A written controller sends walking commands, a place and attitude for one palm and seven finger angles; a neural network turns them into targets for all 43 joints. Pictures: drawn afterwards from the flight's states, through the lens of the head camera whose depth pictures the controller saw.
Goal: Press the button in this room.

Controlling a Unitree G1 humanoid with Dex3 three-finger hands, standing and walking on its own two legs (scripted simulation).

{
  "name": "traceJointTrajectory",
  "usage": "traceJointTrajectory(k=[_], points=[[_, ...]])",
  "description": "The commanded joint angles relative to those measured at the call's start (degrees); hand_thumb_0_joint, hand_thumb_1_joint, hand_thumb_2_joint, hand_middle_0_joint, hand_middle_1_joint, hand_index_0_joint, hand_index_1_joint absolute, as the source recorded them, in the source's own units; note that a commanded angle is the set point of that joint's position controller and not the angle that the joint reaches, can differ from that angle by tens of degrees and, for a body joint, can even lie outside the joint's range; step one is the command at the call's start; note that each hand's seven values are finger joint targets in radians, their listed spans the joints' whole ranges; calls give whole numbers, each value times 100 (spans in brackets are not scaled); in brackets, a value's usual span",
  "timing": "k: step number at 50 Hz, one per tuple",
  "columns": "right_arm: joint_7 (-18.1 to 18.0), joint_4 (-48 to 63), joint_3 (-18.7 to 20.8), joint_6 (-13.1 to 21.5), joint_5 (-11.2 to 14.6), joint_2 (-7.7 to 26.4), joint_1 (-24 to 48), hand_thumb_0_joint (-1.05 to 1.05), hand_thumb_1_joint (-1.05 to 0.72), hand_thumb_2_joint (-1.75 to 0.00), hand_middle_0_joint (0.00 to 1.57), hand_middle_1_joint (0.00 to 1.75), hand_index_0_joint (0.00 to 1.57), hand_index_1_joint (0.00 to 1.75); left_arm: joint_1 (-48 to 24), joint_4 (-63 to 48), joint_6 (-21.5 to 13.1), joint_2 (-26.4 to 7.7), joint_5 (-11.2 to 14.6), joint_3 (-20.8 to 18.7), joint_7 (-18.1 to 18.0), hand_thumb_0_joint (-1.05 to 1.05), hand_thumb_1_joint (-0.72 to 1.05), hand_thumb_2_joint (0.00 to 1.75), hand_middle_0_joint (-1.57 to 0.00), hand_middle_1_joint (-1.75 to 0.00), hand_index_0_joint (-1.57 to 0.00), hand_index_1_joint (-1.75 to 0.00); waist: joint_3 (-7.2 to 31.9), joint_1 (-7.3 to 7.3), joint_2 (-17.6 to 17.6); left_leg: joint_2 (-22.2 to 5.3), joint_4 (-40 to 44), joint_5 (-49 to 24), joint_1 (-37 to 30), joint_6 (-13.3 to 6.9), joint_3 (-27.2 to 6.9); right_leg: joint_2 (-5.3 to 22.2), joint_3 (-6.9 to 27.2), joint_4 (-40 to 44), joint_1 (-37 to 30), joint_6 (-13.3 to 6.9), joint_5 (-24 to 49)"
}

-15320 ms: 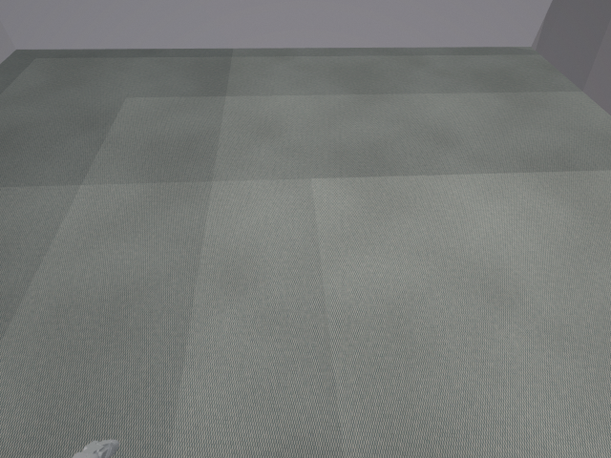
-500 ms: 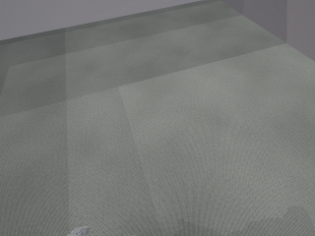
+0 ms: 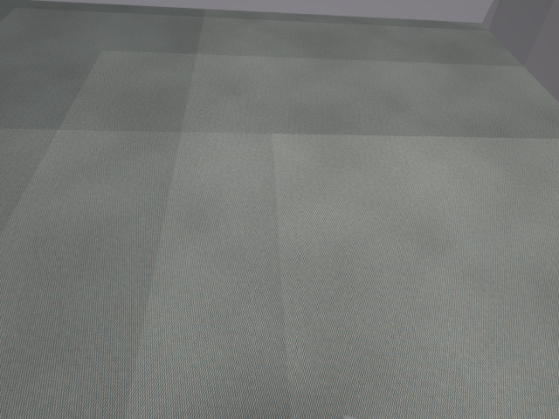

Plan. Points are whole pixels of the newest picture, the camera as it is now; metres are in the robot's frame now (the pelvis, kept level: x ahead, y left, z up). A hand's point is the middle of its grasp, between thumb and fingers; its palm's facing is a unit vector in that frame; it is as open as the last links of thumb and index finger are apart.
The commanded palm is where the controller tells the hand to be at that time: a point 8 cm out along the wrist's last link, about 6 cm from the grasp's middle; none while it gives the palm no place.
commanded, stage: turn or walk to find it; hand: left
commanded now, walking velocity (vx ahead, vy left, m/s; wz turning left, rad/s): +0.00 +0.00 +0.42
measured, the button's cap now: out of the picture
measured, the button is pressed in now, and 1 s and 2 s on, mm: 0 0 0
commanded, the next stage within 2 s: none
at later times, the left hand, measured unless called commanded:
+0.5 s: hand out of the picture +0.03 +0.16 -0.14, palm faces +0.21 -0.94 -0.28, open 7.4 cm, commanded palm none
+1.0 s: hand out of the picture -0.11 +0.22 -0.17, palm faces +0.45 -0.86 -0.24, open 7.4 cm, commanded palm none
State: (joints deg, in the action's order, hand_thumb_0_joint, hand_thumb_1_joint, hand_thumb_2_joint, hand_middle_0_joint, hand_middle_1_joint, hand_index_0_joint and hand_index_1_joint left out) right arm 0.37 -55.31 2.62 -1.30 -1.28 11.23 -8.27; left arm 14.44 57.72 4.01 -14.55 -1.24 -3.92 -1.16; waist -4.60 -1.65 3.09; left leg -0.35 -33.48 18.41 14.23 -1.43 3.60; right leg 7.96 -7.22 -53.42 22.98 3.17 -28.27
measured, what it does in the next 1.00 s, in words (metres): steps on the spot, turning left: right foot, then left foot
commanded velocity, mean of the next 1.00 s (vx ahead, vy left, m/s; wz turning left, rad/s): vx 0.00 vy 0.00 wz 0.42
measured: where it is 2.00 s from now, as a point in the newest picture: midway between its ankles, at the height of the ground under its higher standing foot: outside the picture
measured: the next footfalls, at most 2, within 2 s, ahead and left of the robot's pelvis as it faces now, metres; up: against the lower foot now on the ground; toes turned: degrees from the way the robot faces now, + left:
right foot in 0.34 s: +0.04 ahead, -0.13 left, +0.00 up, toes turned +3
left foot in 0.82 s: -0.06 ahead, +0.11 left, +0.00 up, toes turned +25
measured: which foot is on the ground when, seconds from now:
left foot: down 0.00-0.36, up 0.38-0.80, down 0.82-1.00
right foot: up 0.00-0.32, down 0.34-0.82, up 0.84-1.00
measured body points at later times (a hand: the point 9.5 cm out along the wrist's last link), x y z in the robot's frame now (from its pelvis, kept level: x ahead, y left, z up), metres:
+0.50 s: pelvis -0.02 -0.04 +0.01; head +0.01 -0.07 +0.46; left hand +0.02 +0.21 -0.12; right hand +0.07 -0.29 -0.16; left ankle -0.06 +0.10 -0.65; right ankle +0.00 -0.13 -0.73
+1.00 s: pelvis -0.05 +0.01 +0.01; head -0.03 +0.05 +0.46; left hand -0.13 +0.27 -0.15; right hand +0.14 -0.17 -0.12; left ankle -0.09 +0.09 -0.73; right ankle -0.02 -0.14 -0.65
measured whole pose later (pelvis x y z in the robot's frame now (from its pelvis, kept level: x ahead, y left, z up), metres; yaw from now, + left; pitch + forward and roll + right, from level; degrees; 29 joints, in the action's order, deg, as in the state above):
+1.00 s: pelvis -0.05 +0.01 +0.01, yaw +25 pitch +0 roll -1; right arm -0.2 -55.1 2.0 -0.9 -1.2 11.1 -7.6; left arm 12.2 57.0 3.5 -15.4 -1.1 -3.8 -0.7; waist -4.4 -1.6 2.2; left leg 0.8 -28.1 15.3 12.8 -2.7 1.3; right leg 5.9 -3.9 -61.4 26.0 4.7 -24.4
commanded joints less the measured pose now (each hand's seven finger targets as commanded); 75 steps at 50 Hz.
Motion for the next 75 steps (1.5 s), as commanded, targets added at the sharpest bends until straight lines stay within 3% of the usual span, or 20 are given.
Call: traceJointTrajectory(k=[1,10,15,16,18,19,21,24,35,38,39,41,42,48,59,63,64,66,70,75], points=[[-147,306,215,100,12,1086,-109,0,-90,-90,20,30,20,30,-277,-503,-194,-358,19,-79,78,0,90,90,-20,-30,-20,-30,355,167,-1185,-1375,1627,-2248,-518,-663,-1489,-115,532,-1035,825,117,476],[-117,287,319,60,-9,1132,-458,0,-90,-90,20,30,20,30,-594,-750,-228,-242,63,-4,24,0,90,90,-20,-30,-20,-30,569,349,-1130,-1344,1370,-2716,-795,-845,-1865,-370,538,315,386,167,224],[-90,380,356,11,6,1094,-182,0,-90,-90,20,30,20,30,50,-637,-337,-274,91,-14,-1,0,90,90,-20,-30,-20,-30,753,19,-1097,-969,826,-2405,35,-555,-1974,-583,346,2468,-1163,61,1293],[-71,404,342,20,46,934,-205,0,-90,-90,20,30,20,30,218,-613,-387,-434,67,-46,-25,0,90,90,-20,-30,-20,-30,833,-48,-705,-687,479,-1778,475,-303,-1839,-346,537,3174,-1803,-1,1752],[-28,626,281,8,67,509,-217,0,-90,-90,20,30,20,30,274,-710,-438,-1173,-29,-157,-69,0,90,90,-20,-30,-20,-30,641,-120,1249,407,-1700,1460,1857,283,-676,1890,2501,3755,-2015,-1006,2418],[-52,584,345,-114,8,738,-179,0,-90,-90,20,30,20,30,134,-771,-449,-1028,26,-212,-107,0,90,90,-20,-30,-20,-30,582,-118,1435,160,-2599,1486,1767,258,-978,1926,2522,3917,-1394,-1204,2112],[11,332,372,-171,-3,703,-279,0,-90,-90,20,30,20,30,-411,-901,-436,-688,35,-106,-78,0,90,90,-20,-30,-20,-30,85,185,480,8,-3546,743,1812,286,-948,1315,1716,3841,-894,-1033,1755],[60,162,332,-183,0,603,-593,0,-90,-90,20,30,20,30,-517,-915,-495,-463,23,-40,-75,0,90,90,-20,-30,-20,-30,221,305,504,-96,-3688,178,1756,449,-709,960,873,3627,-1166,-879,2508],[28,312,140,-80,86,448,155,0,-90,-90,20,30,20,30,296,-503,-428,-877,-65,-168,-56,0,90,90,-20,-30,-20,-30,559,-152,853,-175,-1219,925,1029,472,-59,1307,548,3050,-1952,-1156,3983],[6,231,132,-14,86,507,-185,0,-90,-90,20,30,20,30,132,-452,-382,-953,-26,-191,-44,0,90,90,-20,-30,-20,-30,759,69,771,-87,100,117,167,396,182,1223,238,2544,-1698,-854,3798],[20,191,153,28,83,620,-386,0,-90,-90,20,30,20,30,57,-449,-352,-888,16,-183,-31,0,90,90,-20,-30,-20,-30,827,214,431,-169,927,-632,-492,332,98,1076,-1,2093,-1303,-584,3361],[-13,211,368,79,26,1588,-778,0,-90,-90,20,30,20,30,14,-771,-274,-296,69,-31,24,0,90,90,-20,-30,-20,-30,821,431,-2144,-2219,1446,-3459,-1593,-679,-2377,-35,-336,122,884,131,-760],[-84,61,379,64,22,1608,-1008,0,-90,-90,20,30,20,30,-448,-820,-193,-356,21,10,-32,0,90,90,-20,-30,-20,-30,815,650,-1960,-2298,1464,-3581,-1205,-930,-2401,-55,253,-515,823,102,-914],[-142,312,223,115,38,1139,-138,0,-90,-90,20,30,20,30,-279,-501,-197,-400,39,-37,66,0,90,90,-20,-30,-20,-30,524,184,-1076,-1297,1476,-2885,-740,-713,-1411,-163,544,-975,710,185,517],[-126,296,339,56,-20,1126,-548,0,-90,-90,20,30,20,30,-811,-861,-262,-269,73,19,6,0,90,90,-20,-30,-20,-30,638,390,-1132,-1238,1188,-3292,-792,-868,-2227,-487,592,696,167,144,177],[-106,363,352,26,19,1084,-330,0,-90,-90,20,30,20,30,-165,-726,-348,-323,101,-1,-20,0,90,90,-20,-30,-20,-30,855,51,-967,-864,740,-2749,-58,-548,-2226,-623,438,2607,-1226,52,1409],[-77,378,347,39,63,921,-350,0,-90,-90,20,30,20,30,23,-698,-404,-514,70,-39,-45,0,90,90,-20,-30,-20,-30,920,-26,-607,-609,390,-1978,503,-283,-2056,-306,712,3252,-1973,-20,1874],[-44,590,304,31,67,555,-334,0,-90,-90,20,30,20,30,144,-771,-442,-1174,-18,-146,-81,0,90,90,-20,-30,-20,-30,721,-106,1141,454,-1692,1470,1819,275,-749,1946,2604,3705,-2105,-1089,2611],[32,218,345,-167,-5,634,-582,0,-90,-90,20,30,20,30,-692,-996,-451,-581,36,-58,-91,0,90,90,-20,-30,-20,-30,132,328,394,-36,-3562,542,1731,353,-829,1110,1330,3652,-1032,-1018,2341],[44,217,268,-174,21,556,-393,0,-90,-90,20,30,20,30,-185,-807,-500,-599,-6,-72,-85,0,90,90,-20,-30,-20,-30,319,127,604,-147,-3052,519,1577,551,-519,1068,811,3411,-1472,-1039,3405]])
